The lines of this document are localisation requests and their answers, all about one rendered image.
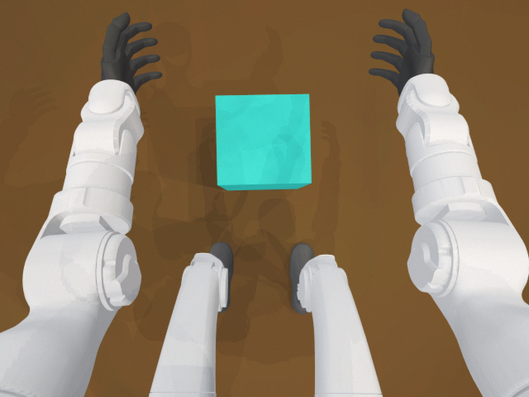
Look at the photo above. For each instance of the robot left thigh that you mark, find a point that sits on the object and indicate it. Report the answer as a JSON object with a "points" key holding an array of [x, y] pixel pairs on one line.
{"points": [[187, 364]]}

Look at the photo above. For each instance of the left robot hand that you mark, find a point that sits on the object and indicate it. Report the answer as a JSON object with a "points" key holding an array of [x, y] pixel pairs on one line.
{"points": [[116, 61]]}

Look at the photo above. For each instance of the carton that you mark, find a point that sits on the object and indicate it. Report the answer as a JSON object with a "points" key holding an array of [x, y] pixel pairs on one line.
{"points": [[263, 141]]}

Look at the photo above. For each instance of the left robot upper arm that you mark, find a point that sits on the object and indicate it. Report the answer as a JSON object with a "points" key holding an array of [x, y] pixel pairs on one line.
{"points": [[74, 284]]}

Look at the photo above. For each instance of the right robot hand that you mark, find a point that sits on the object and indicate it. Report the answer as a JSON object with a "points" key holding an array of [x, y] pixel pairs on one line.
{"points": [[417, 57]]}

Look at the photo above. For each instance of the robot left shin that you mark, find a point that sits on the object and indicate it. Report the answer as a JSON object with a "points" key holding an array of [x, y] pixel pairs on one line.
{"points": [[203, 257]]}

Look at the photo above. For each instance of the robot right forearm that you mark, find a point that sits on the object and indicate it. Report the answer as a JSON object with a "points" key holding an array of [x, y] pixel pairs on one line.
{"points": [[441, 157]]}

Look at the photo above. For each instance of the right robot upper arm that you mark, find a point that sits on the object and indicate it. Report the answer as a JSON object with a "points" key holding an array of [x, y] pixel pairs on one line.
{"points": [[476, 272]]}

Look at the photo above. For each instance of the robot left forearm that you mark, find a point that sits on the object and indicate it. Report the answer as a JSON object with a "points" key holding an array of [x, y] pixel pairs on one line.
{"points": [[100, 172]]}

